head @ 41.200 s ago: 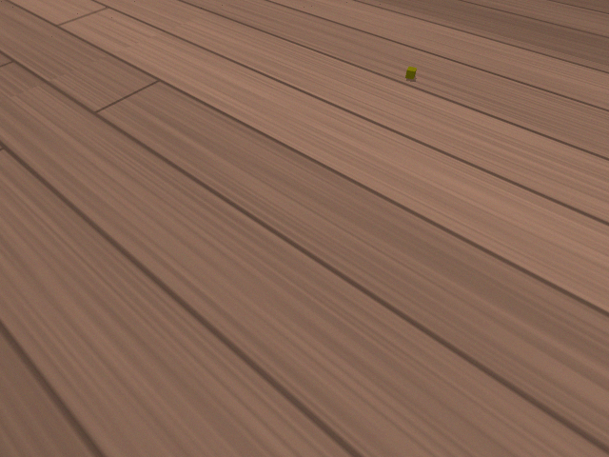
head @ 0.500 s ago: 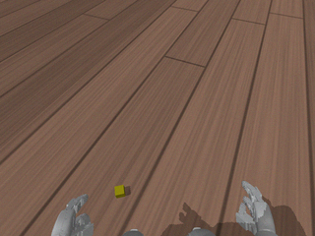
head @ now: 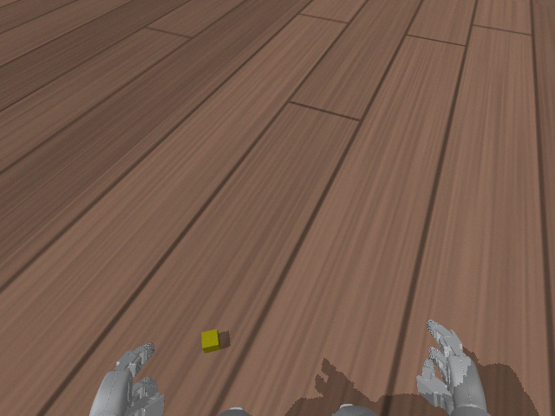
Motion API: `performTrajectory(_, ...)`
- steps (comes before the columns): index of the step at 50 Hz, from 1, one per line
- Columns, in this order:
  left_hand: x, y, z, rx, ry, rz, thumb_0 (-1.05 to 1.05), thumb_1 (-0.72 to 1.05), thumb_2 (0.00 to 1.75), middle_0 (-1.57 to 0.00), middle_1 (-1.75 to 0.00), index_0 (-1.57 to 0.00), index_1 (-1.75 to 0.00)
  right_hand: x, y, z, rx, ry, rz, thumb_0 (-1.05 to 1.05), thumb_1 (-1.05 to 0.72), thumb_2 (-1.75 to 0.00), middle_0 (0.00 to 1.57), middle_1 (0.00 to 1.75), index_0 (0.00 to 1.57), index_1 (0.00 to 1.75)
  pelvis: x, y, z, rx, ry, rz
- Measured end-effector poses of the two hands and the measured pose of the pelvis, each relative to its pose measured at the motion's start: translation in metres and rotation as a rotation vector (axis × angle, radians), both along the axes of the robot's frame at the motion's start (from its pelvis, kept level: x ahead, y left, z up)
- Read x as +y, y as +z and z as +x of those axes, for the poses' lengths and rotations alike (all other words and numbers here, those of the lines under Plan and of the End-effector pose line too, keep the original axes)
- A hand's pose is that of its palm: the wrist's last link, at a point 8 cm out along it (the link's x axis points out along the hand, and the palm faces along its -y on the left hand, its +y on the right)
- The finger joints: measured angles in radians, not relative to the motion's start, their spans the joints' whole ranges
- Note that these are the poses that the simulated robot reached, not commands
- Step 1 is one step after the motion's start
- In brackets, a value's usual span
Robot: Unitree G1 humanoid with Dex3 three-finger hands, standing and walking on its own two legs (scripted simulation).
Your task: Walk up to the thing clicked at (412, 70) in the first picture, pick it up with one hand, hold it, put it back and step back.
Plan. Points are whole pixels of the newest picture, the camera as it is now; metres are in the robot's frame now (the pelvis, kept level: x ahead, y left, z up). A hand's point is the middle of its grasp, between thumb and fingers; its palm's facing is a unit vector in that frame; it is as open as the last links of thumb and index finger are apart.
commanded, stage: home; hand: left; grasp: from above
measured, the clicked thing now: (210, 341) +0.45 +0.23 -0.69
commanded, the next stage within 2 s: stand in 0.16 s
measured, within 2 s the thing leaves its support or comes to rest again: neither
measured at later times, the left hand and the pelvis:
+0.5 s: hand out of the picture +0.12 +0.23 -0.10, palm faces +0.02 -0.94 -0.34, open 7.4 cm; pelvis -0.02 +0.00 +0.02, yaw +0 degrees
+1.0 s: hand out of the picture +0.03 +0.23 -0.10, palm faces +0.03 -0.95 -0.32, open 7.4 cm; pelvis -0.02 +0.00 +0.06, yaw +0 degrees
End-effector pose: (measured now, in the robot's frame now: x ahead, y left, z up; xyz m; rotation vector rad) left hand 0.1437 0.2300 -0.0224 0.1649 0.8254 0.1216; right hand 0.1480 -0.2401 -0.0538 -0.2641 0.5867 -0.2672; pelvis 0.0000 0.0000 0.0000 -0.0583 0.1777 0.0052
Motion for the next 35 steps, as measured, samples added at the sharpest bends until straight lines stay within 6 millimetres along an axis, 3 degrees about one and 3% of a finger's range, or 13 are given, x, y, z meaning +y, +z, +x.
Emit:
performTrajectory(13,0.001,0.000,-0.005,0.004,-0.002,0.000,0.01,0.90,0.90,-0.20,-0.30,-0.20,-0.30,0.001,0.001,-0.004,-0.003,0.000,-0.004,0.01,-0.90,-0.90,0.21,0.30,0.20,0.30,0.000,-0.001,-0.004,0.003,0.000,-0.002)
performTrajectory(19,0.024,-0.030,-0.005,0.009,-0.042,0.120,0.01,0.90,0.90,-0.20,-0.30,-0.20,-0.30,-0.009,-0.019,-0.018,0.302,0.158,-0.046,0.01,-0.90,-0.90,0.21,0.30,0.20,0.30,0.001,0.012,-0.015,-0.115,-0.008,0.037)
performTrajectory(27,0.053,-0.047,-0.053,0.193,0.030,0.153,0.01,0.90,0.90,-0.20,-0.30,-0.20,-0.30,-0.031,-0.019,-0.053,0.447,0.063,0.001,0.01,-0.90,-0.90,0.21,0.30,0.20,0.30,0.002,0.028,-0.015,-0.175,-0.012,0.050)
performTrajectory(35,0.056,-0.052,-0.099,0.340,0.080,0.135,0.01,0.90,0.90,-0.20,-0.30,-0.20,-0.30,-0.035,-0.017,-0.080,0.534,0.001,0.030,0.01,-0.91,-0.90,0.21,0.30,0.20,0.30,0.003,0.042,-0.013,-0.215,-0.007,0.051)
